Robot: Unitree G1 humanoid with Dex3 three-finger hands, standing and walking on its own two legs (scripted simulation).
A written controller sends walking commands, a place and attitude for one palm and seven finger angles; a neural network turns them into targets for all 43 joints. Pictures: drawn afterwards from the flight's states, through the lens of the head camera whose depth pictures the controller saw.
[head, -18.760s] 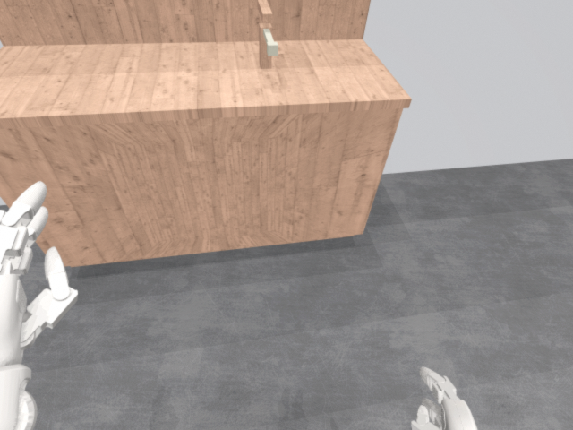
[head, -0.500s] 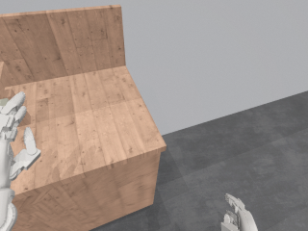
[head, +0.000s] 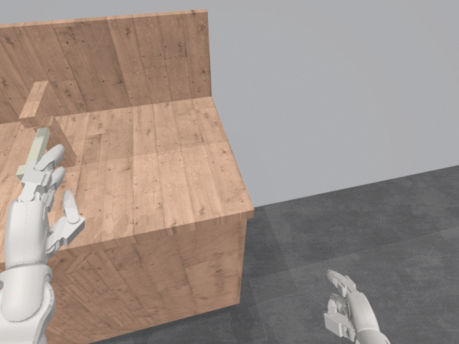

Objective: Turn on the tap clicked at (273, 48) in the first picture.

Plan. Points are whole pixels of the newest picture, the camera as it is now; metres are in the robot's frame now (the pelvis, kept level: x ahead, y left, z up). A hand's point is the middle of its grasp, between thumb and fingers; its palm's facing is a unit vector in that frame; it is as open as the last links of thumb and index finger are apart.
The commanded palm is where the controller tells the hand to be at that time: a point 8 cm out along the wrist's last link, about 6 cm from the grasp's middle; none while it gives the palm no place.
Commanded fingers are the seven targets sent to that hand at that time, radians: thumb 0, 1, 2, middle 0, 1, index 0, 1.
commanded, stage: turn the palm inward beside the body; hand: left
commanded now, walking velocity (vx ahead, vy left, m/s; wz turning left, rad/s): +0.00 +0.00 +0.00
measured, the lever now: (30, 174) +0.35 +0.41 +0.10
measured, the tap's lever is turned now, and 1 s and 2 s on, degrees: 0 0 0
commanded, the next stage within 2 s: reach beside the lever's end, fingers flat in 1.84 s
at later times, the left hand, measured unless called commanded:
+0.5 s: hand (98, 209) +0.25 +0.22 +0.15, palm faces +0.48 -0.82 -0.31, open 7.4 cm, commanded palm +0.20 +0.26 +0.17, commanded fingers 0.00 0.90 0.90 -0.20 -0.30 -0.20 -0.30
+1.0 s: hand (95, 243) +0.21 +0.21 +0.13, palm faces +0.49 -0.85 -0.18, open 7.4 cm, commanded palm +0.16 +0.25 +0.15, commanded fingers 0.00 0.90 0.90 -0.20 -0.30 -0.20 -0.30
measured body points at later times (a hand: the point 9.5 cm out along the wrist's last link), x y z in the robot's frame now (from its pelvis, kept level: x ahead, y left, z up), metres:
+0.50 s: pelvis +0.06 -0.05 +0.00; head +0.05 -0.08 +0.44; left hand +0.22 +0.26 +0.17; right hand +0.23 -0.30 -0.10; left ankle +0.05 +0.11 -0.73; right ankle -0.02 -0.10 -0.73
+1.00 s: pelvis +0.03 -0.03 -0.01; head +0.00 -0.06 +0.44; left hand +0.18 +0.25 +0.15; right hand +0.23 -0.24 -0.09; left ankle +0.05 +0.11 -0.73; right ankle -0.02 -0.10 -0.73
